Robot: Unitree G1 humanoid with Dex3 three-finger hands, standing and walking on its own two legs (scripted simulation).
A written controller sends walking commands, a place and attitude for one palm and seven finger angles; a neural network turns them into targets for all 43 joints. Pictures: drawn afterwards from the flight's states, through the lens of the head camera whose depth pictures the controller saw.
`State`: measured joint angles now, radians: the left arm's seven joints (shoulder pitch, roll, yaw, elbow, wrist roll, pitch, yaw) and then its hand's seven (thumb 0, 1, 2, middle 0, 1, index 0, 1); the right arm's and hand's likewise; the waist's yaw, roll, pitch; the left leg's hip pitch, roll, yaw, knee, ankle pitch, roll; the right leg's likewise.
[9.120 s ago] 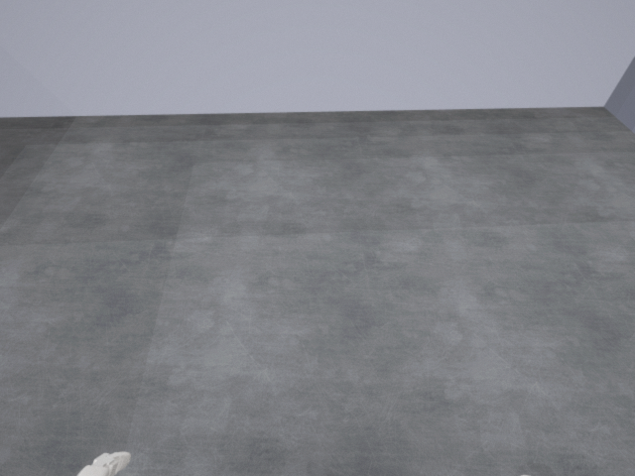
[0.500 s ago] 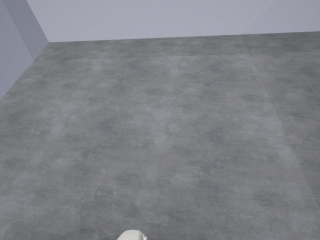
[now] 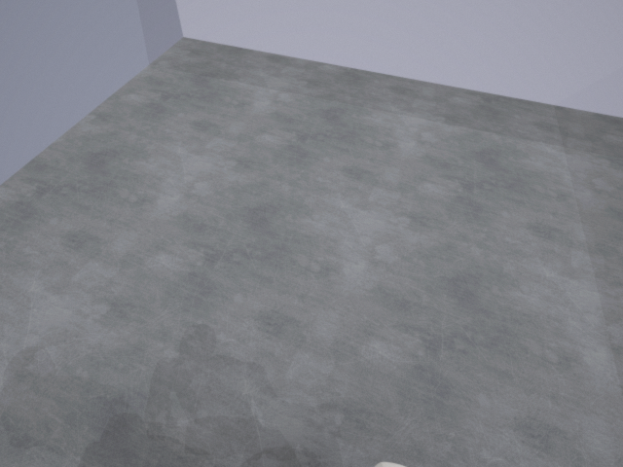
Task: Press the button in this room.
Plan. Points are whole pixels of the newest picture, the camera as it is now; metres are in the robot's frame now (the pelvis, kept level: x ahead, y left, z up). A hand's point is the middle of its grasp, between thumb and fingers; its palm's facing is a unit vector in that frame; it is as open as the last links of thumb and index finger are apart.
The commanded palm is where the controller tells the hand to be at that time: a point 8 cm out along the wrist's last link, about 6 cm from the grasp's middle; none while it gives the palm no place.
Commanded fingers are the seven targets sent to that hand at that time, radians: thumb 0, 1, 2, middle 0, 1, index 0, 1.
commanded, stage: turn or walk to find it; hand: left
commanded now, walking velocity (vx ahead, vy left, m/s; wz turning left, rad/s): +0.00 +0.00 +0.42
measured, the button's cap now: out of the picture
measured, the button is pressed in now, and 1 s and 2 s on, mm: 0 0 0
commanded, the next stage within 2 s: stand and wait in 1.50 s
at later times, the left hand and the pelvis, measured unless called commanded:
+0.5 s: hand out of the picture -0.01 +0.14 -0.15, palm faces +0.25 -0.93 -0.27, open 7.3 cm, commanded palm none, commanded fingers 0.00 0.90 0.90 -0.20 -0.30 -0.20 -0.30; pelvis -0.03 -0.06 +0.00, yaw +14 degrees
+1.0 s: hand out of the picture -0.10 +0.21 -0.17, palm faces +0.45 -0.86 -0.24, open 7.4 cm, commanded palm none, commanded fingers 0.00 0.90 0.90 -0.20 -0.30 -0.20 -0.30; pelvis -0.08 -0.02 +0.00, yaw +25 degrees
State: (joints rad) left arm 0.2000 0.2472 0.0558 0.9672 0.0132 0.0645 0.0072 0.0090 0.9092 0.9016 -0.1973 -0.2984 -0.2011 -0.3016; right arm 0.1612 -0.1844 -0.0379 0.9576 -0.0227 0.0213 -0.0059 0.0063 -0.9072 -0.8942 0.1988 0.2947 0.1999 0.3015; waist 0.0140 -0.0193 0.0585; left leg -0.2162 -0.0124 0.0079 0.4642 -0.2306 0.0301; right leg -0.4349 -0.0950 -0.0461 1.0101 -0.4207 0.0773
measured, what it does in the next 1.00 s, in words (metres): steps on the spot, turning left: right foot, then left foot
